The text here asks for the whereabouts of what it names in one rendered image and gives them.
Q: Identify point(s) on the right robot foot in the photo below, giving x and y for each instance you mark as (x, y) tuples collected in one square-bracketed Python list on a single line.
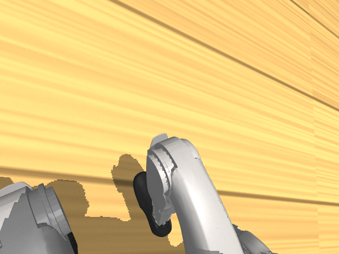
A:
[(145, 203)]

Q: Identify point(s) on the right robot hand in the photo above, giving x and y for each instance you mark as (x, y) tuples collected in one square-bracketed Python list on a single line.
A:
[(250, 243)]

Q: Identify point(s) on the left robot foot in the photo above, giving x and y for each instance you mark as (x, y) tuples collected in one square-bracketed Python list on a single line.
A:
[(73, 242)]

